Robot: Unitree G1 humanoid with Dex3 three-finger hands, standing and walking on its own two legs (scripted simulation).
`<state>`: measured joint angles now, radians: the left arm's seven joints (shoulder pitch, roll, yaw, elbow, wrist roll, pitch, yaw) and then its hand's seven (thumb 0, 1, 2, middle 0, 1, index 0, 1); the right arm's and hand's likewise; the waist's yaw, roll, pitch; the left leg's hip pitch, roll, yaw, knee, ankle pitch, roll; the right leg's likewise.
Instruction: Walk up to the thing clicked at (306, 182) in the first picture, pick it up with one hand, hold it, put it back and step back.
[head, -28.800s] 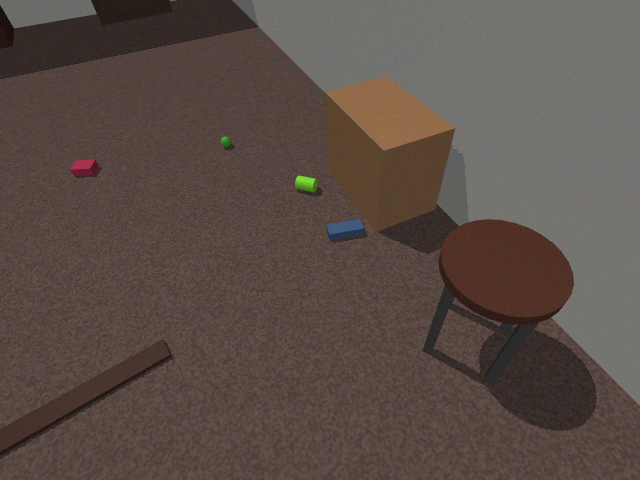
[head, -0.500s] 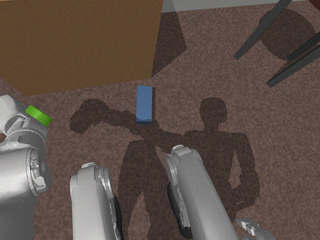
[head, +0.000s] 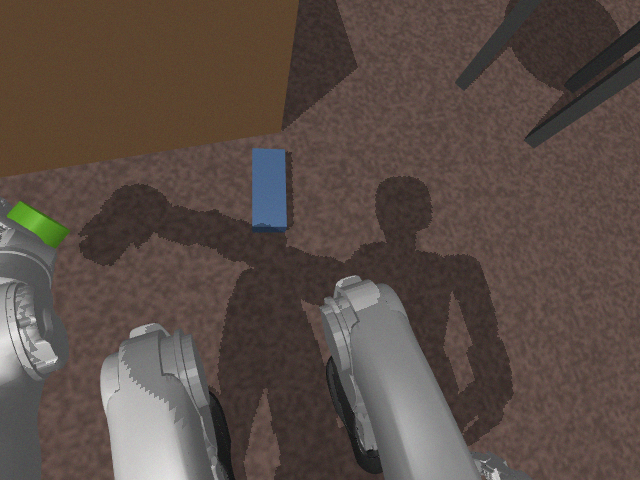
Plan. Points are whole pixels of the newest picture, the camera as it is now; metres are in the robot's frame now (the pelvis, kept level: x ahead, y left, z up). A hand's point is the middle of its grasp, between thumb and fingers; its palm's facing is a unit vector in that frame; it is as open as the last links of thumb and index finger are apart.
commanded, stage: crouch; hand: left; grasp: from above
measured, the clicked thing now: (21, 244) +0.47 +0.33 -0.18
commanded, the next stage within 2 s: lower in 0.12 s
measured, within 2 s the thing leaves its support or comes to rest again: rests again in 1.74 s
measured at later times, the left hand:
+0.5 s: hand (23, 250) +0.46 +0.32 -0.18, palm faces -0.26 -0.33 -0.91, open 8.7 cm
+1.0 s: hand (46, 250) +0.47 +0.31 -0.22, palm faces -0.27 -0.33 -0.90, open 8.9 cm
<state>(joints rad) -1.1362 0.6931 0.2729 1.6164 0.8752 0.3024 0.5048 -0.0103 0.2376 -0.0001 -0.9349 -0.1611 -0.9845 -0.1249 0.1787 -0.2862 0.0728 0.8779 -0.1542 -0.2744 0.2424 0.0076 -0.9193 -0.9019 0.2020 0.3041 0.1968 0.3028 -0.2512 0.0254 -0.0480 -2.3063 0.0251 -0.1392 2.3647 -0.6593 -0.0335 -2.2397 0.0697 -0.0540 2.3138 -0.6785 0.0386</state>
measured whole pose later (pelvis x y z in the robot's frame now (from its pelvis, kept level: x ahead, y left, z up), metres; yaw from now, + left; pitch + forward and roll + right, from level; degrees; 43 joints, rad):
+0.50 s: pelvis +0.00 +0.00 -0.02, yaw -2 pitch +33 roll -7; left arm -1.15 0.76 0.29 1.68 0.89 0.25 0.54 -0.01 0.19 0.07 -0.95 -0.15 -0.98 -0.15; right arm 0.16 -0.32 0.11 0.85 -0.18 -0.29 0.27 0.01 -0.93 -0.91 0.20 0.30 0.20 0.30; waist -0.27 -0.01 0.02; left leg -2.35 0.02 -0.17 2.44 -0.67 -0.04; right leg -2.27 0.08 -0.08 2.37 -0.68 0.04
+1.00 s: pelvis +0.00 +0.00 -0.02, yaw -4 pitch +31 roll -10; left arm -1.16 0.85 0.30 1.74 0.89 0.23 0.61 -0.01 0.17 0.18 -0.92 -0.16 -0.95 -0.18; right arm 0.15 -0.33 0.19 0.81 -0.20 -0.32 0.31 0.01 -0.92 -0.90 0.20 0.30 0.20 0.30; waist -0.33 -0.05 0.09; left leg -2.35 0.03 -0.22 2.47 -0.69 -0.04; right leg -2.26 0.09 -0.12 2.37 -0.68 0.05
